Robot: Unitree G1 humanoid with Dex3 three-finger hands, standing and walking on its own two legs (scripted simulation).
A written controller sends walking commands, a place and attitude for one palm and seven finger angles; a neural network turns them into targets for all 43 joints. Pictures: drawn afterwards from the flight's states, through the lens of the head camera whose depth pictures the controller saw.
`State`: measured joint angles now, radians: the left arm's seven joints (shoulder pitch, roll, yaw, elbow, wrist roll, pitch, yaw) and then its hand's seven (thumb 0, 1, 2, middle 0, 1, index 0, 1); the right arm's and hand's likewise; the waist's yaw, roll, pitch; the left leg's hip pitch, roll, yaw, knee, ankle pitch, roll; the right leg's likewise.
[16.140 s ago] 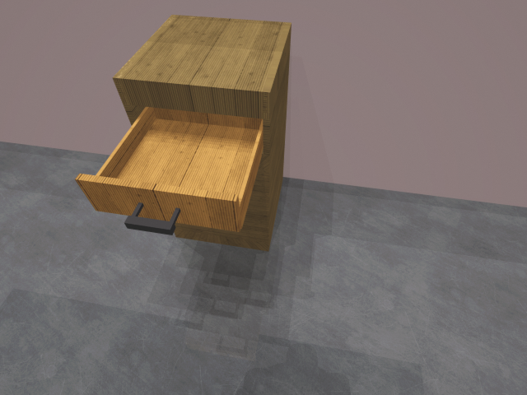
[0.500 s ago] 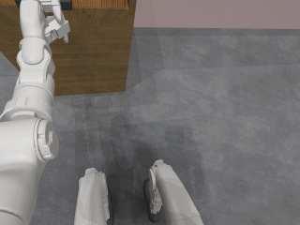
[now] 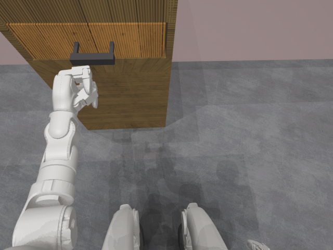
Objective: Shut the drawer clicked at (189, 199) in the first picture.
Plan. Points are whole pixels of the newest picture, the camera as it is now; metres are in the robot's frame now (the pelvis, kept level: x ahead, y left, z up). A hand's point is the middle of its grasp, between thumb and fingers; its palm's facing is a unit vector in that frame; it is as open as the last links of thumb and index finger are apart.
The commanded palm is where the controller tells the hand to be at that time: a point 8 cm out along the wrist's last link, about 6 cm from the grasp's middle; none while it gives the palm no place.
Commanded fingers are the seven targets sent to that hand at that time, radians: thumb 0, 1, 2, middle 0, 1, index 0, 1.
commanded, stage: draw the hand back to the body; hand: left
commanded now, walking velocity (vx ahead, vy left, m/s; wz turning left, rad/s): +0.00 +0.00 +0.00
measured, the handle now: (93, 52) +0.61 +0.17 -0.01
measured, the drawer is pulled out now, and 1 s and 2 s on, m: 0.00 0.00 0.00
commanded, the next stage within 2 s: step back with the hand held close in 1.16 s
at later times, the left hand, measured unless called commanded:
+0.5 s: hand (26, 139) +0.32 +0.20 +0.15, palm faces +0.15 -0.95 -0.26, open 3.3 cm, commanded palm +0.28 +0.25 +0.18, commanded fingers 0.00 0.90 0.90 -1.40 -1.60 -1.40 -1.60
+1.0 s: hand out of the picture +0.20 +0.24 +0.28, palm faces +0.43 -0.81 -0.40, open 3.3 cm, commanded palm +0.15 +0.28 +0.29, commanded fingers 0.00 0.90 0.90 -1.40 -1.60 -1.40 -1.60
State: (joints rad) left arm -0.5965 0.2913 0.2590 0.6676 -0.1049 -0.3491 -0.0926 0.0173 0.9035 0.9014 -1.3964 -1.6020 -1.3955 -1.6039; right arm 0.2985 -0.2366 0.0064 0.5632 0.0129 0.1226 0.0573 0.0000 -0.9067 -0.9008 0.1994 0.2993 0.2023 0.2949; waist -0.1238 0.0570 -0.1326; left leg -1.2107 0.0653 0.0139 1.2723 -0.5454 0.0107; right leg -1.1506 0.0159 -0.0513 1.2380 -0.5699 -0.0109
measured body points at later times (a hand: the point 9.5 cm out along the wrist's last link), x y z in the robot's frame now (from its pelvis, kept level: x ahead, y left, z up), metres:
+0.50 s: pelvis +0.03 +0.00 +0.10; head +0.05 -0.01 +0.54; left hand +0.30 +0.25 +0.16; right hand +0.22 -0.22 +0.01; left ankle +0.02 +0.11 -0.62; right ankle +0.00 -0.12 -0.62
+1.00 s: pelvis +0.04 +0.00 +0.12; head +0.01 -0.03 +0.57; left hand +0.18 +0.28 +0.30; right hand +0.25 -0.21 +0.04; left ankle +0.02 +0.11 -0.62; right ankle +0.00 -0.12 -0.62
